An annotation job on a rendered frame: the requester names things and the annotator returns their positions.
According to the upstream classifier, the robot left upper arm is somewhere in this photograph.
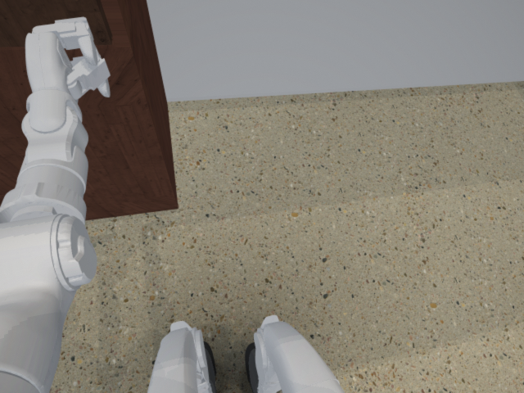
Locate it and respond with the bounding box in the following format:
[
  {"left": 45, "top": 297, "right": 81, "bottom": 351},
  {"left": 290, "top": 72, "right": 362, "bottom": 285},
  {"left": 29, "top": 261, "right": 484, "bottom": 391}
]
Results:
[{"left": 0, "top": 214, "right": 97, "bottom": 393}]

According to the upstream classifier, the cabinet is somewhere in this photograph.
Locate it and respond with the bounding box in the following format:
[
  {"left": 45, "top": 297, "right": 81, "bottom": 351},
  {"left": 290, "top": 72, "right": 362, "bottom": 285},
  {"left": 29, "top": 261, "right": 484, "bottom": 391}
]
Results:
[{"left": 0, "top": 0, "right": 178, "bottom": 221}]

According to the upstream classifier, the left robot forearm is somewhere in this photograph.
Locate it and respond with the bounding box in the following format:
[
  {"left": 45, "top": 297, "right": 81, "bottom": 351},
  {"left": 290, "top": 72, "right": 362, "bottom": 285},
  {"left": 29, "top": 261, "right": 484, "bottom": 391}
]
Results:
[{"left": 0, "top": 89, "right": 88, "bottom": 225}]

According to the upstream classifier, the robot left shin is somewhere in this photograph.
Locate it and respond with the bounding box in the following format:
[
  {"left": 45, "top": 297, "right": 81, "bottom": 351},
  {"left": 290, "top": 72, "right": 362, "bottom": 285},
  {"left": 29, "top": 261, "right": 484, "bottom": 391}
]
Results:
[{"left": 161, "top": 321, "right": 212, "bottom": 393}]

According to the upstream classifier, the robot shin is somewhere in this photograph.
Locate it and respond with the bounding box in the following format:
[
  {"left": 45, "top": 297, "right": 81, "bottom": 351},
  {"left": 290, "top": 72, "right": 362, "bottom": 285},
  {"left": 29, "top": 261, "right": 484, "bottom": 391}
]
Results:
[
  {"left": 255, "top": 315, "right": 281, "bottom": 393},
  {"left": 161, "top": 321, "right": 212, "bottom": 393}
]

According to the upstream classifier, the robot right shin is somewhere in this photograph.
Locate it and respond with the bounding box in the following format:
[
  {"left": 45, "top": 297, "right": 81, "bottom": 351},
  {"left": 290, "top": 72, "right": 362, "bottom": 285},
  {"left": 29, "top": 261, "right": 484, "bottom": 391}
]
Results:
[{"left": 255, "top": 315, "right": 281, "bottom": 393}]

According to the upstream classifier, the drawer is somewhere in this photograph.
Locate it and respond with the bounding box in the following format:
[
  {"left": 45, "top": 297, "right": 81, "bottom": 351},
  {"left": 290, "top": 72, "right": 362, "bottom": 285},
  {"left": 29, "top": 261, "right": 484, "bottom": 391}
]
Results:
[{"left": 0, "top": 0, "right": 113, "bottom": 47}]

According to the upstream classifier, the robot left hand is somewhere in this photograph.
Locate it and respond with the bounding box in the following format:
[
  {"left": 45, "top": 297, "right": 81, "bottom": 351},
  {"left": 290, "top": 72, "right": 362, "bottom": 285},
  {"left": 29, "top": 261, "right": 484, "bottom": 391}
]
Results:
[{"left": 25, "top": 17, "right": 111, "bottom": 104}]

